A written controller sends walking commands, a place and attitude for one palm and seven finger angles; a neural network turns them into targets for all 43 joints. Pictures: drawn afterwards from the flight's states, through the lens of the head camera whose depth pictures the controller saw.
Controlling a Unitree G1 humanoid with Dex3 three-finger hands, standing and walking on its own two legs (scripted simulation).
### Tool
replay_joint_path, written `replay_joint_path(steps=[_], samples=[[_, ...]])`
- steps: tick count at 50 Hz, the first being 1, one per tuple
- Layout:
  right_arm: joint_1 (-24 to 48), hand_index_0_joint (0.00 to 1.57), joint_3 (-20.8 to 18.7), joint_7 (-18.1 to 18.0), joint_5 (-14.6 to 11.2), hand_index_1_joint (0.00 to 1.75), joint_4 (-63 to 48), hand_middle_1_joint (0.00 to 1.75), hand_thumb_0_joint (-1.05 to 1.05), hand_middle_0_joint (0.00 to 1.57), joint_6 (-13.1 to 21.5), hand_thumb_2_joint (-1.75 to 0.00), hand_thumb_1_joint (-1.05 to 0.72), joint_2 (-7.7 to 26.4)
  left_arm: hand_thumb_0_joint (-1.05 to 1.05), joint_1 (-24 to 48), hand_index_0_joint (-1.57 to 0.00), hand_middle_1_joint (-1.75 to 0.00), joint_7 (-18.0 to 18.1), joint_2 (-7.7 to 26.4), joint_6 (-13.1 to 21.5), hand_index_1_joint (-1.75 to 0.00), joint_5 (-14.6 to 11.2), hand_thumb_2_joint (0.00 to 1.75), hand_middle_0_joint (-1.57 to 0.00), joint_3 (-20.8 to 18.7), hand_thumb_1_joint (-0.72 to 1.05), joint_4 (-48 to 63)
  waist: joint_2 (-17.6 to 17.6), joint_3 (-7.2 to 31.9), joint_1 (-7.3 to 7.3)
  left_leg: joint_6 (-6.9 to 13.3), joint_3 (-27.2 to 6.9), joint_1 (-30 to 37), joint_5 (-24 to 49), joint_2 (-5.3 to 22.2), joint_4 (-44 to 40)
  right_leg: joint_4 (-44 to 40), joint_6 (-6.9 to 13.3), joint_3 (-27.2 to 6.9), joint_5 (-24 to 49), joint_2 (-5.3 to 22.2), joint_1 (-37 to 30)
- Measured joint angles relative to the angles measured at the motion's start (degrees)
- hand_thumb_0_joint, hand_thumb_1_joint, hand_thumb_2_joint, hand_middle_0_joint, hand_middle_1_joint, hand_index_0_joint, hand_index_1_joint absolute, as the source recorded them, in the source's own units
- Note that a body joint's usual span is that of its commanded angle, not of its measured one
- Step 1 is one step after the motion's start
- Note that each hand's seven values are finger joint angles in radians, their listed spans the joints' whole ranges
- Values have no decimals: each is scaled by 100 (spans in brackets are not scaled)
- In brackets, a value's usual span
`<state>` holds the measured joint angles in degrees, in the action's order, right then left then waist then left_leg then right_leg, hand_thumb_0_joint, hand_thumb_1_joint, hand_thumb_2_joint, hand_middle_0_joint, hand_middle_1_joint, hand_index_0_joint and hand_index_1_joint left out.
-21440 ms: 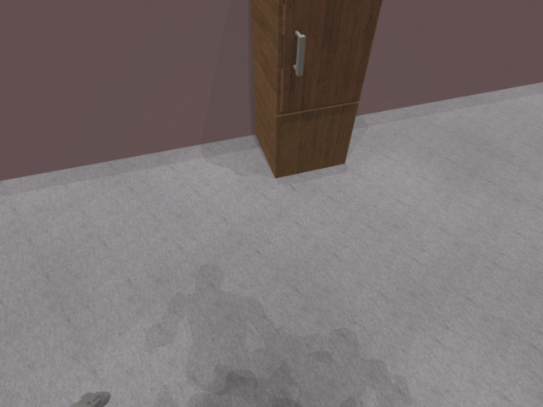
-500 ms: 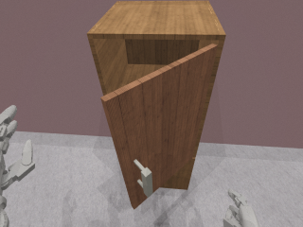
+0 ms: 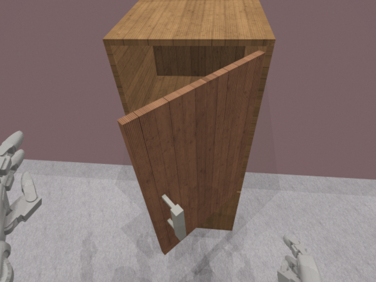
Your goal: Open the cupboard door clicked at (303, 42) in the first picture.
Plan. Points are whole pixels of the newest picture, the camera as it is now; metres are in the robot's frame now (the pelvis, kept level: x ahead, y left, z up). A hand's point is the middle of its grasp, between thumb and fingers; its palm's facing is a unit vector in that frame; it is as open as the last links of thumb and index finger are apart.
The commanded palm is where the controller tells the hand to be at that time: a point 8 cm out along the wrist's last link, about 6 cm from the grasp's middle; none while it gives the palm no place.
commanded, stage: step back with the hand held close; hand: left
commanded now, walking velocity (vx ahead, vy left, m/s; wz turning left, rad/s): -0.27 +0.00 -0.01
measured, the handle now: (173, 217) +0.30 +0.08 -0.08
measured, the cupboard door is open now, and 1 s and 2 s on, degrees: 46 46 46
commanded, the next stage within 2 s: stop stepping back and stand still in 1.14 s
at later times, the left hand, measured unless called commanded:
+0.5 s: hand (11, 227) +0.15 +0.28 +0.16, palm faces +0.35 -0.78 -0.51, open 7.4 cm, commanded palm +0.09 +0.32 +0.18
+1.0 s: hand out of the picture +0.06 +0.32 +0.16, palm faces +0.46 -0.75 -0.47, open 7.4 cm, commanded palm -0.02 +0.35 +0.18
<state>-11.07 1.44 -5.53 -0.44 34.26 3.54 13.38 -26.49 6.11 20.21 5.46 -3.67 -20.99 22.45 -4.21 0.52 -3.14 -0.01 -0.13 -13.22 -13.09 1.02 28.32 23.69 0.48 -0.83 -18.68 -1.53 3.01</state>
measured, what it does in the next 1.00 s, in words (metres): walks backwards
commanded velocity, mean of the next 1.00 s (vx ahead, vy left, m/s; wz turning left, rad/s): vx -0.31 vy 0.00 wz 0.00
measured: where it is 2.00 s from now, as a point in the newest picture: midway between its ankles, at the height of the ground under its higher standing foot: outside the picture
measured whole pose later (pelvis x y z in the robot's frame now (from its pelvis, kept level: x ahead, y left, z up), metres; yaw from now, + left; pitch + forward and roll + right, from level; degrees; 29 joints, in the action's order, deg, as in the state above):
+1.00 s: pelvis -0.15 +0.04 -0.01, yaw +1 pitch +1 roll -4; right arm -9.6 -0.9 -4.0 0.9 35.3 4.7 10.8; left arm -27.7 9.1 24.3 11.7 -1.7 -26.7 28.1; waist -1.9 -3.0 0.0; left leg 4.0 -0.1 -25.6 -5.5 0.8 30.1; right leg 52.4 -1.1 -2.5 -23.5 -5.7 22.1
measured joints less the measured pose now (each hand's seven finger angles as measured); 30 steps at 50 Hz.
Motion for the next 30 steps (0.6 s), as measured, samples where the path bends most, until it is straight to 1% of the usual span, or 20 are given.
replay_joint_path(steps=[3, 8, 11, 15, 18, 21, 26, 30], samples=[[104, 20, -35, 39, 7, 30, -33, 30, 2, 20, -163, -90, -90, 31, 2, -1, -21, -30, 8, 79, 166, -30, 49, 89, -21, -166, 89, -94, -20, -42, 101, -1, 21, -82, 57, 26, -55, -104, -16, -27, 106, -19, 76], [187, 20, -146, 47, -14, 30, -188, 30, 2, 20, -412, -90, -90, 87, 2, -295, -21, -30, -18, 146, 188, -30, 71, 89, -21, -111, 90, 37, 7, -136, 237, 51, 155, -158, 222, 0, -258, -154, -74, -151, 229, 30, 266], [201, 20, -196, 34, -34, 30, -267, 30, 2, 20, -537, -90, -90, 89, 2, -466, -21, -30, -27, 265, 176, -30, 63, 89, -21, -82, 89, 215, 67, -199, 285, 74, 210, -223, 304, -11, -311, -112, -101, -201, 275, 48, 390], [197, 20, -231, 35, -56, 30, -328, 30, 2, 20, -627, -90, -90, 57, 2, -608, -22, -30, 10, 433, 206, -30, 38, 89, -21, -172, 89, 431, 145, -250, 318, 97, 238, -344, 384, 3, -286, -42, -129, -229, 340, 38, 542], [186, 20, -238, 43, -64, 30, -345, 30, 2, 20, -636, -90, -90, 33, 2, -656, -22, -30, 66, 492, 257, -30, 24, 89, -21, -254, 89, 514, 169, -254, 331, 115, 236, -449, 441, 22, -235, -11, -151, -228, 409, 19, 638], [161, 20, -234, 43, -69, 30, -351, 30, 2, 20, -601, -90, -90, 18, 2, -658, -22, -30, 117, 479, 307, -30, 27, 89, -21, -277, 89, 537, 169, -252, 347, 141, 210, -550, 511, 28, -191, 5, -177, -203, 487, 10, 716], [87, 20, -198, 28, -59, 30, -362, 30, 2, 20, -457, -90, -90, 0, 2, -645, -22, -30, 167, 406, 448, -30, 94, 89, -21, -272, 89, 545, 159, -269, 360, 203, 153, -726, 640, 9, -113, 90, -226, -141, 593, 18, 870], [21, 20, -169, 28, -34, 30, -379, 30, 1, 20, -288, -90, -90, -31, 2, -570, -22, -30, 178, 386, 572, -30, 189, 89, -21, -351, 89, 541, 157, -335, 348, 260, 100, -922, 683, -24, 23, 355, -250, -118, 546, 9, 1092]])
